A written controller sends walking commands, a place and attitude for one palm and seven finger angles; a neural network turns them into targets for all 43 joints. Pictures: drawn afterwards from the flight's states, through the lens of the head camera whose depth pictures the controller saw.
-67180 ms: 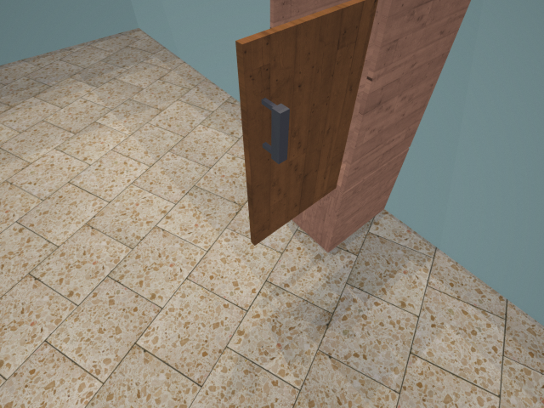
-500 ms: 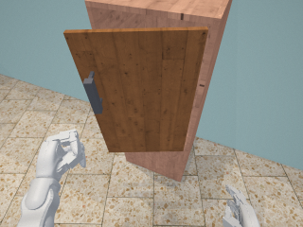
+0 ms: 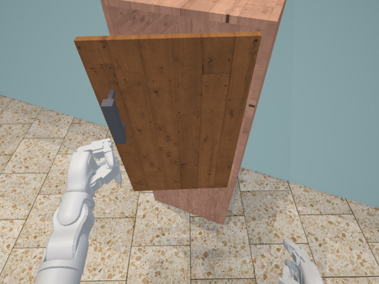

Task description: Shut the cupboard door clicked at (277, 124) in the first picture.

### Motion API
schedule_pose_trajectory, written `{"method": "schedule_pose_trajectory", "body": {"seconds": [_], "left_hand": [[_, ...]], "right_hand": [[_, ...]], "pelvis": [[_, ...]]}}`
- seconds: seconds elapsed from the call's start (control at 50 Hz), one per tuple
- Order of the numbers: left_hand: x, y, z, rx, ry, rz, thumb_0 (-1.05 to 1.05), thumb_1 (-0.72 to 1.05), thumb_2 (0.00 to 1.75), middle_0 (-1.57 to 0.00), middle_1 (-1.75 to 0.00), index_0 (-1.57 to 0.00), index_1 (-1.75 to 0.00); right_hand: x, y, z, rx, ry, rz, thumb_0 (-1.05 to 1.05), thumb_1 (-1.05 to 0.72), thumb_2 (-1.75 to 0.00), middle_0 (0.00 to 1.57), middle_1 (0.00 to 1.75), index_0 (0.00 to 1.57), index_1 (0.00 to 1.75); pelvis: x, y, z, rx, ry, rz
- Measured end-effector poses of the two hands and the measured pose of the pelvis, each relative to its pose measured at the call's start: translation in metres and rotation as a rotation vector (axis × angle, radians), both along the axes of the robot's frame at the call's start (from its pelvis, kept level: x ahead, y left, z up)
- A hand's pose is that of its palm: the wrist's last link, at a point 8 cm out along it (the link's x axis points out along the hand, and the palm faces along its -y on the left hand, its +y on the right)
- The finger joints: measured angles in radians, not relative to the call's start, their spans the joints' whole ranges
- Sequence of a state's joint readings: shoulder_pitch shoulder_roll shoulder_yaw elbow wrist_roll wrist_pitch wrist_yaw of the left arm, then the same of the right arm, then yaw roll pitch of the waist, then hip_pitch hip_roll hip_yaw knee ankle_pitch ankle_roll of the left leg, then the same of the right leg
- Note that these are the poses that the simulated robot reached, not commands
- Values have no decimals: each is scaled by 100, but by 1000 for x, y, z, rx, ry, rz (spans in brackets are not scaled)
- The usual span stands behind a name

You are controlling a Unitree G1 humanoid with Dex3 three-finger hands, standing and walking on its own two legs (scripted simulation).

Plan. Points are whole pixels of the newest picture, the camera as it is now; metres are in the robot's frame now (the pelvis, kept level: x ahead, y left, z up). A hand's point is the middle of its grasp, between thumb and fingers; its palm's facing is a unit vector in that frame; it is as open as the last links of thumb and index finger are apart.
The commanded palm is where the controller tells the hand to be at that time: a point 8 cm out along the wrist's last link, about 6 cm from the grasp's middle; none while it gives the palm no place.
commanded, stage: bring the fist close to the handle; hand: left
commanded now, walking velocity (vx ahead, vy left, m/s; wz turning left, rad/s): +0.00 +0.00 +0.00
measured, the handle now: (116, 117) +0.46 +0.21 +0.09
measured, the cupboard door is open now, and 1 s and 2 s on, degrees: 24 24 4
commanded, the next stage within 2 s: push the door shut along its arc in 0.68 s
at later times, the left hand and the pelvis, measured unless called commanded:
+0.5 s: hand (125, 148) +0.37 +0.17 +0.10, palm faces +0.12 -0.99 -0.02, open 3.1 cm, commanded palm +0.34 +0.21 +0.10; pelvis +0.00 +0.01 +0.00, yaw -1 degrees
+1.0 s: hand (127, 142) +0.38 +0.16 +0.10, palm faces +0.07 -1.00 -0.03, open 3.1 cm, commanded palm +0.36 +0.21 +0.10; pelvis -0.01 +0.00 +0.00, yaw +0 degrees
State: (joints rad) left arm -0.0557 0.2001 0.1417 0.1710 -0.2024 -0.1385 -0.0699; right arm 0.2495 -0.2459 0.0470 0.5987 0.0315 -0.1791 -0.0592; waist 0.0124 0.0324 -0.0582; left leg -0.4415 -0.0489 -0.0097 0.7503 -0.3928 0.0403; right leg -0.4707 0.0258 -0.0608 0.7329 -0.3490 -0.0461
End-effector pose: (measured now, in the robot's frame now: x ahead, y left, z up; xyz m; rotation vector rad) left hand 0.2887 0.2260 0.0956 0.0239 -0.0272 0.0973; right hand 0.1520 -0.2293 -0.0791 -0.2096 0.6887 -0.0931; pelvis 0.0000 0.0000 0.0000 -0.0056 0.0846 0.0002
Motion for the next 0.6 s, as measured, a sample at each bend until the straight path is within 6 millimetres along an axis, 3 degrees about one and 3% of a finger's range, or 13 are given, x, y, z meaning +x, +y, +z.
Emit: {"method": "schedule_pose_trajectory", "body": {"seconds": [0.22, 0.38, 0.6], "left_hand": [[39, -6, 5, -6, -2, 6, 1, 90, 90, -130, -150, -130, -150], [51, -8, 1, -7, 15, 15, 1, 90, 90, -130, -150, -130, -150], [50, -8, 1, -3, -2, 21, 1, 90, 90, -130, -150, -130, -150]], "right_hand": [[-15, 6, -6, 16, 57, -24, 1, -90, -90, 20, 30, 20, 30], [-33, -2, -11, 5, 122, -51, 1, -90, -90, 20, 30, 20, 30], [-45, -10, -14, -2, 155, -77, 1, -90, -90, 20, 30, 20, 30]], "pelvis": [[-2, 5, 1, 0, 9, -13], [-4, 6, 1, 0, 13, -17], [-6, 4, 2, 1, 13, -21]]}}
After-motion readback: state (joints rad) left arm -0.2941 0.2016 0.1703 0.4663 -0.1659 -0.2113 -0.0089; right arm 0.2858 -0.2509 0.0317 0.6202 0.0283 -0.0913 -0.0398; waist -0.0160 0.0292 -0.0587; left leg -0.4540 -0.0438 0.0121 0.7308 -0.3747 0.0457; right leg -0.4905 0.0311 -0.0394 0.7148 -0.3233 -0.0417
